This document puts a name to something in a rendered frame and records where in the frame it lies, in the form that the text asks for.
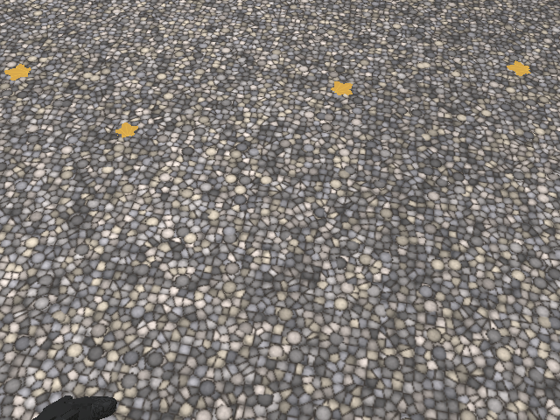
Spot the left robot hand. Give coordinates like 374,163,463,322
32,395,117,420

